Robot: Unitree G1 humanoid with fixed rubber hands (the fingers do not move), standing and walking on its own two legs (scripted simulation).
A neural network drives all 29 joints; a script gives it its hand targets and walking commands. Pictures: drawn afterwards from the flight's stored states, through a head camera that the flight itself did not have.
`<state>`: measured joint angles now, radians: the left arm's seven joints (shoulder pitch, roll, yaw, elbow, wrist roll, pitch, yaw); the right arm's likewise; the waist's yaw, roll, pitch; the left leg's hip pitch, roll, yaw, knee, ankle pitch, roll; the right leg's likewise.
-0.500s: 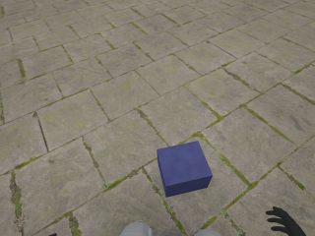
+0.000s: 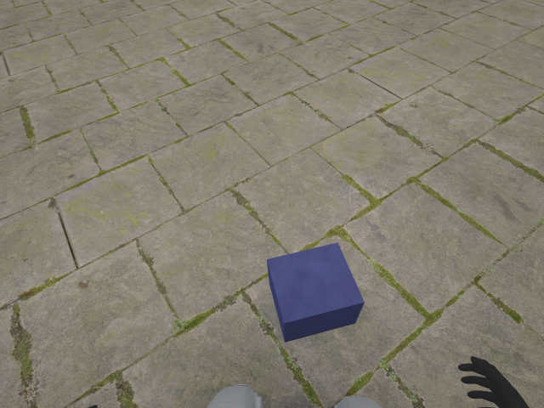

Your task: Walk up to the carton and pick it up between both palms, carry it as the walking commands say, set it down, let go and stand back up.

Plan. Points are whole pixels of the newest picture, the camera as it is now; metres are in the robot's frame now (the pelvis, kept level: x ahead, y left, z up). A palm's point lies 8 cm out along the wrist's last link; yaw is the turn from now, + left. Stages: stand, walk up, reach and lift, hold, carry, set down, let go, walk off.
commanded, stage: walk up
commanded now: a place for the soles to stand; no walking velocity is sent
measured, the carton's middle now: (311, 291) +0.57 -0.07 -0.64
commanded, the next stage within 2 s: none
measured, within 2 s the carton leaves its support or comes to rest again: neither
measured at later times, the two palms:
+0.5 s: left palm out of the picture +0.11 +0.19 -0.10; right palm out of the picture +0.10 -0.47 -0.08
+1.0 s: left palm out of the picture +0.07 +0.18 -0.11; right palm out of the picture +0.24 -0.44 -0.06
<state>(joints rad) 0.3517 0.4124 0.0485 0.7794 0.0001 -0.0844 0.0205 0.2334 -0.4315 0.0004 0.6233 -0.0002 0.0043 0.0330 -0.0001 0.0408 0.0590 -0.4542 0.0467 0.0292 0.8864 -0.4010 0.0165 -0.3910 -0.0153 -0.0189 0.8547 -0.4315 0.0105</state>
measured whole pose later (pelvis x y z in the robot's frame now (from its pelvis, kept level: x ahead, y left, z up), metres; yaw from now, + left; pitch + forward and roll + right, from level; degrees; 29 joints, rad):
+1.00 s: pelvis +0.08 -0.14 +0.00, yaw +11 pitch -3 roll +0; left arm 0.33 0.43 0.08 0.78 0.01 -0.01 -0.03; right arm 0.34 -0.43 0.00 0.68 0.00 -0.06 -0.05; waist 0.04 -0.06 0.08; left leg -0.45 -0.01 -0.01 0.89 -0.39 0.02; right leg -0.43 -0.04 -0.11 1.06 -0.56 0.00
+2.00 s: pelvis +0.11 -0.15 -0.01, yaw +12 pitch -1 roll -2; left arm 0.31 0.44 0.07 0.79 0.01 -0.07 0.00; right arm 0.24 -0.41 0.00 0.68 0.00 -0.02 -0.01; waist 0.01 0.00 0.07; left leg -0.50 0.01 -0.02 0.95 -0.43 0.02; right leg -0.42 -0.06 -0.03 0.91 -0.47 0.01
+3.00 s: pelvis +0.11 -0.16 -0.01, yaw +12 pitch +4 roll +0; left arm 0.06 0.33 0.13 0.61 0.01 0.04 0.00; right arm -0.06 -0.36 -0.08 0.68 -0.06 0.03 0.04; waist 0.02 0.00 0.23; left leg -0.59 0.00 -0.02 0.93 -0.40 0.00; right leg -0.53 -0.07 -0.02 0.92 -0.46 0.05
